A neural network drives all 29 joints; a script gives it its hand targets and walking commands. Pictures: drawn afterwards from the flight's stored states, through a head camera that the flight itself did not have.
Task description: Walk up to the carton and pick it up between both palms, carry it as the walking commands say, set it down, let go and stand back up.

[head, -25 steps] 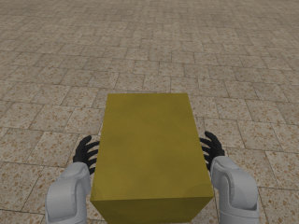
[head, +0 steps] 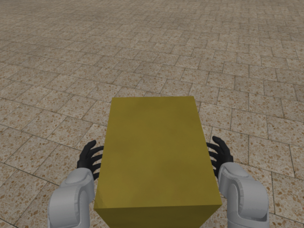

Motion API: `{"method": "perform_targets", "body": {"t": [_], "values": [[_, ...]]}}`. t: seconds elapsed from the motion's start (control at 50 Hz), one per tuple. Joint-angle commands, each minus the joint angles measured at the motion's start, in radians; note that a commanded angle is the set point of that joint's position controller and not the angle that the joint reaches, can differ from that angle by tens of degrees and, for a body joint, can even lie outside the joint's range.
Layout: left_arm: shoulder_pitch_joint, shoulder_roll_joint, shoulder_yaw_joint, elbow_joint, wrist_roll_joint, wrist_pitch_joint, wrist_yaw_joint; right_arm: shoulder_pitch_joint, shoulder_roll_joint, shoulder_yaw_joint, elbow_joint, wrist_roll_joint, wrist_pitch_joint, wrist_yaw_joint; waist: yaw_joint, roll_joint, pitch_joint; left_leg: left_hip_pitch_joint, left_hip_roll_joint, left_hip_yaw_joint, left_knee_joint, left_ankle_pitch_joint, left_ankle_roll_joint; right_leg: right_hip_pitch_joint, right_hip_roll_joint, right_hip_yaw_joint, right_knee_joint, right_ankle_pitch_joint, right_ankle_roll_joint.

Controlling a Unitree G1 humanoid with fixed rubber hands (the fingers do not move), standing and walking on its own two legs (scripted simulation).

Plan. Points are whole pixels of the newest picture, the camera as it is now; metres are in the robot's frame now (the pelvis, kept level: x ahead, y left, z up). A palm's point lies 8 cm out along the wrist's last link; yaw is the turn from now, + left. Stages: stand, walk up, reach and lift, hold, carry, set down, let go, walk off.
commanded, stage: carry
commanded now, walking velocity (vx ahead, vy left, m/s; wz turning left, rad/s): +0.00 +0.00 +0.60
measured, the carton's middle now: (154, 163) +0.31 -0.01 +0.02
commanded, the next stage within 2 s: none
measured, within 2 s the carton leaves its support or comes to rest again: neither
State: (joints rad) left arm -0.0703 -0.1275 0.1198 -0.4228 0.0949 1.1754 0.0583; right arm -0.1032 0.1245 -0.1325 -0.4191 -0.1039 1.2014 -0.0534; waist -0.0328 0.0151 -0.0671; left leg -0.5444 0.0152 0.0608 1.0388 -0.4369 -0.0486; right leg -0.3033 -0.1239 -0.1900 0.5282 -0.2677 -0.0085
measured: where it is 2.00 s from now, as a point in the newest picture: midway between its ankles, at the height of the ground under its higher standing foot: outside the picture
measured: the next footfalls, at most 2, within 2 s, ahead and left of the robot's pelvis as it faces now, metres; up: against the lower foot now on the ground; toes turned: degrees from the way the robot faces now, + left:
left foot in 0.18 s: +0.02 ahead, +0.16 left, +0.00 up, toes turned +14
right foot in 0.66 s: -0.04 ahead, -0.08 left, +0.00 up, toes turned -24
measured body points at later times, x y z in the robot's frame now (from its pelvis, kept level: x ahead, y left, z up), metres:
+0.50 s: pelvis -0.03 +0.07 -0.01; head -0.02 +0.08 +0.44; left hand +0.26 +0.21 +0.07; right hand +0.23 -0.11 +0.08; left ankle -0.02 +0.15 -0.74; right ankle -0.06 -0.05 -0.68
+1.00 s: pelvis -0.07 +0.05 -0.02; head -0.06 +0.05 +0.43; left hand +0.24 +0.05 +0.06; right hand +0.08 -0.23 +0.07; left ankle -0.01 +0.16 -0.74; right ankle -0.07 -0.06 -0.74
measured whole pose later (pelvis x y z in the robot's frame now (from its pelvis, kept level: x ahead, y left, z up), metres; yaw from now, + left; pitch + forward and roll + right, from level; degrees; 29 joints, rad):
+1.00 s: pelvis -0.07 +0.05 -0.02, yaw -32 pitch +5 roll +0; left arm -0.09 -0.13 0.12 -0.44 0.11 1.17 0.06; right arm -0.11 0.13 -0.15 -0.40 -0.09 1.15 -0.04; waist 0.02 -0.03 -0.07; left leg -0.41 0.05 0.05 0.67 -0.42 -0.12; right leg -0.48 0.10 0.09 0.61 -0.21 -0.04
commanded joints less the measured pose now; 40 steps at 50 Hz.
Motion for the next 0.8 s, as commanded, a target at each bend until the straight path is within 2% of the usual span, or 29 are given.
{"method": "perform_targets", "body": {"t": [0.0, 0.08, 0.1, 0.12, 0.14, 0.16, 0.18, 0.2, 0.22, 0.24, 0.28, 0.32, 0.36, 0.42, 0.52, 0.58, 0.6, 0.62, 0.64, 0.66, 0.68, 0.7, 0.72, 0.74, 0.76, 0.78], "values": [[-0.361, -0.794, -0.68, -0.003, -0.352, 0.027, -0.231, -0.441, 0.781, 0.778, -0.034, 0.405, 0.008, 0.239, 0.038, -0.205, -0.165, -0.02, 0.009, 0.029, -0.092, -0.033, -0.009, 0.17, -0.233, 0.112, -0.126, 0.369, -0.076], [-0.391, -0.801, -0.692, -0.006, -0.356, 0.03, -0.234, -0.432, 0.783, 0.757, -0.009, 0.392, 0.011, 0.238, 0.043, -0.263, -0.19, 0.081, -0.011, 0.082, -0.28, -0.011, 0.008, 0.152, -0.28, 0.075, -0.075, 0.389, -0.046], [-0.404, -0.806, -0.702, -0.007, -0.359, 0.029, -0.234, -0.425, 0.788, 0.753, 0.0, 0.389, 0.011, 0.239, 0.042, -0.268, -0.201, 0.117, -0.019, 0.088, -0.374, 0.021, 0.018, 0.154, -0.264, 0.084, -0.054, 0.379, -0.032], [-0.421, -0.809, -0.713, -0.01, -0.361, 0.028, -0.236, -0.408, 0.794, 0.746, 0.017, 0.383, 0.009, 0.239, 0.031, -0.239, -0.216, 0.199, -0.019, 0.092, -0.534, 0.15, 0.028, 0.135, -0.24, 0.069, -0.019, 0.357, 0.003], [-0.436, -0.812, -0.722, -0.009, -0.361, 0.025, -0.238, -0.405, 0.795, 0.735, 0.031, 0.373, 0.005, 0.237, 0.029, -0.163, -0.251, 0.333, 0.02, 0.06, -0.634, 0.257, 0.031, 0.077, -0.209, 0.049, 0.031, 0.293, 0.053], [-0.473, -0.811, -0.734, -0.013, -0.369, 0.02, -0.238, -0.421, 0.79, 0.722, 0.039, 0.367, -0.001, 0.237, 0.027, -0.05, -0.28, 0.476, 0.149, -0.075, -0.677, 0.429, 0.039, -0.032, -0.155, 0.038, 0.114, 0.105, 0.095], [-0.498, -0.827, -0.733, 0.014, -0.377, 0.021, -0.246, -0.445, 0.772, 0.706, 0.048, 0.344, -0.018, 0.23, 0.032, 0.179, -0.263, 0.515, 0.304, -0.207, -0.609, 0.895, 0.114, -0.138, -0.053, 0.02, 0.14, -0.136, 0.142], [-0.553, -0.835, -0.757, -0.024, -0.395, 0.015, -0.251, -0.437, 0.801, 0.691, 0.058, 0.333, -0.026, 0.225, 0.015, 0.2, -0.271, 0.471, 0.294, -0.16, -0.584, 0.924, 0.172, -0.091, -0.032, 0.074, 0.177, -0.27, 0.11], [-0.585, -0.842, -0.771, -0.048, -0.408, 0.014, -0.253, -0.426, 0.814, 0.68, 0.051, 0.331, -0.029, 0.224, 0.008, 0.175, -0.252, 0.482, 0.299, -0.141, -0.594, 0.863, 0.19, -0.143, -0.001, 0.075, 0.232, -0.28, 0.097], [-0.605, -0.85, -0.781, -0.059, -0.424, 0.017, -0.254, -0.402, 0.829, 0.672, 0.057, 0.321, -0.029, 0.222, 0.005, 0.169, -0.235, 0.506, 0.328, -0.134, -0.596, 0.825, 0.21, -0.206, 0.023, 0.077, 0.309, -0.296, 0.086], [-0.564, -0.852, -0.779, -0.03, -0.438, 0.026, -0.261, -0.349, 0.825, 0.659, 0.072, 0.297, -0.03, 0.215, 0.017, 0.175, -0.233, 0.523, 0.387, -0.12, -0.593, 0.884, 0.226, -0.287, 0.038, 0.11, 0.491, -0.301, 0.067], [-0.549, -0.846, -0.776, -0.025, -0.445, 0.027, -0.267, -0.351, 0.819, 0.655, 0.058, 0.29, -0.033, 0.212, 0.024, 0.129, -0.238, 0.517, 0.408, -0.082, -0.602, 0.827, 0.212, -0.314, 0.036, 0.13, 0.587, -0.257, 0.067], [-0.552, -0.84, -0.777, -0.031, -0.449, 0.026, -0.265, -0.375, 0.82, 0.662, 0.036, 0.298, -0.035, 0.211, 0.027, 0.12, -0.229, 0.507, 0.403, -0.037, -0.608, 0.73, 0.192, -0.324, 0.042, 0.121, 0.603, -0.216, 0.069], [-0.529, -0.828, -0.779, -0.037, -0.437, 0.024, -0.25, -0.391, 0.812, 0.68, 0.014, 0.321, -0.035, 0.215, 0.028, 0.133, -0.211, 0.491, 0.412, 0.011, -0.605, 0.655, 0.172, -0.308, 0.054, 0.103, 0.548, -0.184, 0.061], [-0.472, -0.804, -0.771, -0.032, -0.401, 0.021, -0.227, -0.397, 0.784, 0.716, -0.006, 0.363, -0.029, 0.229, 0.025, 0.177, -0.201, 0.452, 0.454, 0.096, -0.563, 0.66, 0.138, -0.217, 0.075, 0.051, 0.36, -0.172, 0.035], [-0.449, -0.797, -0.766, -0.019, -0.392, 0.014, -0.224, -0.385, 0.775, 0.731, 0.0, 0.377, -0.03, 0.236, 0.02, 0.215, -0.204, 0.439, 0.459, 0.156, -0.475, 0.629, 0.088, -0.145, 0.106, 0.01, 0.206, -0.156, 0.022], [-0.428, -0.795, -0.76, -0.007, -0.387, 0.01, -0.224, -0.386, 0.769, 0.732, 0.006, 0.379, -0.031, 0.237, 0.032, 0.19, -0.215, 0.415, 0.443, 0.194, -0.397, 0.603, 0.053, -0.077, 0.122, -0.006, 0.1, -0.087, 0.019], [-0.409, -0.79, -0.754, 0.004, -0.379, 0.005, -0.225, -0.382, 0.76, 0.729, 0.017, 0.378, -0.03, 0.239, 0.047, 0.101, -0.228, 0.349, 0.403, 0.239, -0.259, 0.569, 0.001, 0.039, 0.113, 0.029, -0.044, 0.019, 0.013], [-0.392, -0.782, -0.739, 0.022, -0.363, 0.002, -0.226, -0.396, 0.735, 0.716, 0.028, 0.371, -0.029, 0.24, 0.063, -0.044, -0.208, 0.128, 0.35, 0.228, -0.095, 0.248, -0.06, 0.185, -0.007, 0.227, -0.087, 0.224, -0.032], [-0.338, -0.777, -0.711, 0.053, -0.339, -0.003, -0.23, -0.348, 0.762, 0.727, 0.022, 0.367, -0.023, 0.246, 0.054, -0.382, -0.208, -0.191, 0.163, 0.208, 0.089, -0.315, -0.14, 0.322, -0.27, 0.671, -0.101, 0.717, -0.178], [-0.353, -0.815, -0.714, 0.012, -0.346, -0.006, -0.235, -0.416, 0.785, 0.756, -0.053, 0.383, -0.035, 0.254, 0.058, -0.265, -0.223, -0.199, 0.178, 0.027, 0.201, -0.36, -0.136, 0.307, -0.265, 0.664, -0.059, 0.843, -0.231], [-0.395, -0.83, -0.701, 0.001, -0.342, -0.006, -0.233, -0.486, 0.805, 0.763, -0.062, 0.4, -0.038, 0.257, 0.056, -0.183, -0.235, -0.185, 0.176, -0.009, 0.206, -0.306, -0.124, 0.271, -0.214, 0.562, -0.057, 0.705, -0.213], [-0.427, -0.839, -0.718, -0.019, -0.343, -0.009, -0.231, -0.517, 0.829, 0.777, -0.063, 0.419, -0.04, 0.257, 0.048, -0.123, -0.212, -0.164, 0.19, -0.025, 0.183, -0.198, -0.12, 0.213, -0.165, 0.49, -0.07, 0.517, -0.173], [-0.453, -0.849, -0.728, -0.048, -0.351, -0.017, -0.229, -0.528, 0.846, 0.786, -0.08, 0.433, -0.043, 0.255, 0.044, -0.133, -0.2, -0.148, 0.187, -0.024, 0.146, -0.119, -0.117, 0.167, -0.125, 0.459, -0.082, 0.412, -0.148], [-0.454, -0.852, -0.731, -0.065, -0.358, -0.022, -0.228, -0.516, 0.848, 0.796, -0.098, 0.435, -0.049, 0.25, 0.043, -0.142, -0.21, -0.106, 0.17, -0.01, 0.108, -0.073, -0.117, 0.131, -0.092, 0.422, -0.085, 0.389, -0.142], [-0.443, -0.848, -0.732, -0.071, -0.362, -0.024, -0.226, -0.497, 0.848, 0.787, -0.094, 0.431, -0.05, 0.245, 0.045, -0.142, -0.225, -0.077, 0.149, -0.005, 0.063, -0.056, -0.117, 0.113, -0.081, 0.423, -0.083, 0.371, -0.143]]}}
